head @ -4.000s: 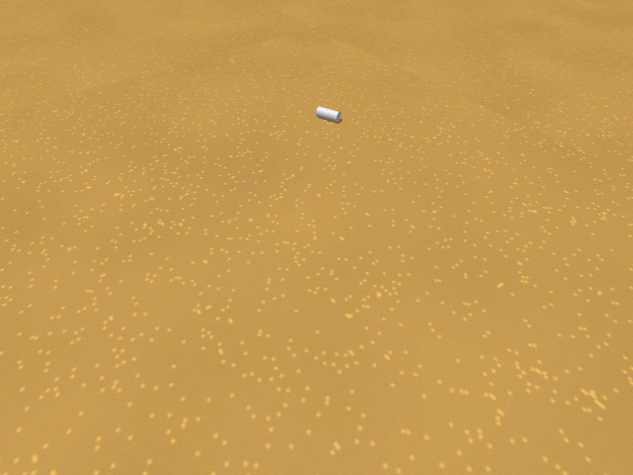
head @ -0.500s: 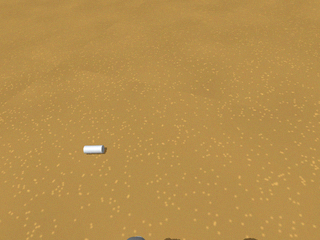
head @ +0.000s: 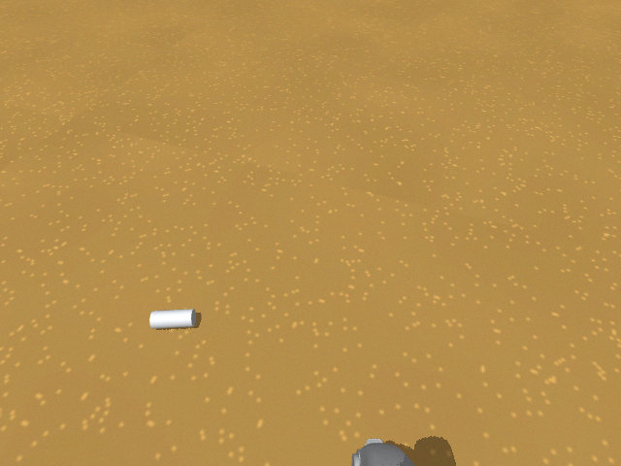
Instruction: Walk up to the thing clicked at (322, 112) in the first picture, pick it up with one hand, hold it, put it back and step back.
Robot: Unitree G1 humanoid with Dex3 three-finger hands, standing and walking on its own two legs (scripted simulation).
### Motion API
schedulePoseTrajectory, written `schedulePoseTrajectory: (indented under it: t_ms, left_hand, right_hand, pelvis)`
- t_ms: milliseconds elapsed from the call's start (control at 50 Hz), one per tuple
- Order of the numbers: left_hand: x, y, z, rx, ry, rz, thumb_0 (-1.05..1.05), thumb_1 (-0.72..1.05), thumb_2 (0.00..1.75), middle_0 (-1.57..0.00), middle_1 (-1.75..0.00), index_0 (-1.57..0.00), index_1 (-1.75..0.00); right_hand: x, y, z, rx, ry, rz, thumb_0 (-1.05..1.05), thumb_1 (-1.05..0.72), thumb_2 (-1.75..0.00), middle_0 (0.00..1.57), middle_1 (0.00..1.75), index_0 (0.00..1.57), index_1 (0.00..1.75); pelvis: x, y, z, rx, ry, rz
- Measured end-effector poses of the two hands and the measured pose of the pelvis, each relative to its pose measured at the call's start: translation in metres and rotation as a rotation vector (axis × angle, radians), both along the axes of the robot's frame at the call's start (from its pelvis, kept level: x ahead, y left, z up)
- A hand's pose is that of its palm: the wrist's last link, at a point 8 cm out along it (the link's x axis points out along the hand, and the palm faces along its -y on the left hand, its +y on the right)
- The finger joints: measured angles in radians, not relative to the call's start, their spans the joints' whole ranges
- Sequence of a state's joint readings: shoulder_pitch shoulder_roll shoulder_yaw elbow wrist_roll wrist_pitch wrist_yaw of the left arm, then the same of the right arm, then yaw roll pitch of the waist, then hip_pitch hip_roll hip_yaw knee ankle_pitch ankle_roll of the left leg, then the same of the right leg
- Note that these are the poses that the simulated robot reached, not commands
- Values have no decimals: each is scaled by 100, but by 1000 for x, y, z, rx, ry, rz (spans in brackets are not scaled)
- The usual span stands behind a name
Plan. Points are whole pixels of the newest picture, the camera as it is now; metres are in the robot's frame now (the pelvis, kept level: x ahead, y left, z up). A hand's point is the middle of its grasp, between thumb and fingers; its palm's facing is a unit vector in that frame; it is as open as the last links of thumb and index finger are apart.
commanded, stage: walk up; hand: left
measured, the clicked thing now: (173, 318) +0.75 +0.44 -0.73
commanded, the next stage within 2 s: none
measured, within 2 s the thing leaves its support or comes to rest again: neither
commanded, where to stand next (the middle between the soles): +0.38 +0.20 m, yaw -3 degrees
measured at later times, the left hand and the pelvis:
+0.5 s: hand out of the picture +0.17 +0.41 -0.13, palm faces -0.01 -0.86 -0.51, open 7.3 cm; pelvis +0.13 +0.11 -0.01, yaw +1 degrees
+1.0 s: hand (7, 359) +0.36 +0.48 -0.13, palm faces -0.11 -0.89 -0.45, open 7.3 cm; pelvis +0.26 +0.21 -0.01, yaw -2 degrees
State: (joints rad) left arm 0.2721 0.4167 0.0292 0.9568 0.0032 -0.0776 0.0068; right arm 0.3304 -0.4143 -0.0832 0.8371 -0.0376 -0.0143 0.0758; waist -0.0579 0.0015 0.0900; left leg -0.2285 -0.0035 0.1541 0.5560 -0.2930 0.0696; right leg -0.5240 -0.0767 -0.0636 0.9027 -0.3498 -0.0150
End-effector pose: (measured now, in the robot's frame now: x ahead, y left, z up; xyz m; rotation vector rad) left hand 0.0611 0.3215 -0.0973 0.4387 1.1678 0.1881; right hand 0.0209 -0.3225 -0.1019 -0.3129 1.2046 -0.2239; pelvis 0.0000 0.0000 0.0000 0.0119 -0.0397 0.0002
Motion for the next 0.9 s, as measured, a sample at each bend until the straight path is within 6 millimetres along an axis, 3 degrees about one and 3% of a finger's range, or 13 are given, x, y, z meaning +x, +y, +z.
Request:
schedulePoseTrajectory:
  t_ms: [80, 160, 320, 440, 540, 580, 640, 760, 900]
  left_hand:
    - [37, 6, 10, 27, -17, -26, 1, 91, 90, -20, -30, -21, -30]
    - [68, 16, 15, 75, -85, -23, 1, 91, 90, -20, -30, -21, -30]
    - [83, 49, 34, 105, -129, 34, 1, 90, 90, -20, -30, -21, -30]
    - [89, 95, 28, 101, -80, 48, 1, 90, 90, -21, -30, -21, -30]
    - [105, 154, 1, 88, -35, 57, 1, 90, 90, -21, -30, -21, -30]
    - [117, 178, -15, 91, -3, 54, 1, 90, 90, -21, -30, -21, -30]
    - [141, 193, -24, 73, 28, 59, 1, 91, 90, -20, -30, -21, -30]
    - [199, 198, -12, -7, -23, 9, 1, 91, 90, -20, -29, -21, -30]
    - [255, 200, 1, -17, -23, -50, 1, 91, 90, -20, -30, -21, -30]
  right_hand:
    - [10, 12, -17, 38, 28, -19, 0, -90, -90, 21, 30, 21, 30]
    - [38, 23, -39, 75, 35, -16, 0, -90, -90, 21, 30, 21, 30]
    - [124, 52, -30, 85, -36, 71, 1, -90, -90, 21, 30, 21, 30]
    - [172, 71, -14, 30, -66, 86, 0, -90, -90, 20, 30, 21, 30]
    - [203, 104, -5, -42, -70, 89, 0, -90, -90, 20, 30, 21, 30]
    - [209, 121, -3, -69, -89, 74, 0, -90, -90, 20, 30, 21, 30]
    - [205, 145, 2, -74, -91, 37, 0, -90, -90, 20, 30, 21, 30]
    - [191, 186, 8, -46, -3, -8, 0, -90, -90, 21, 30, 21, 30]
    - [199, 213, -8, 7, 58, -33, 0, -90, -90, 21, 30, 21, 30]
  pelvis:
    - [26, 9, -3, 8, 1, -12]
    - [50, 12, -14, -13, -9, -25]
    - [86, 40, -4, -27, -25, -6]
    - [113, 80, -5, -37, -19, 6]
    - [142, 126, -20, -56, -3, 12]
    - [152, 144, -27, -15, -14, 0]
    - [167, 163, -25, -33, -9, -5]
    - [197, 189, -6, -21, -4, -9]
    - [234, 209, -3, -2, 0, -28]
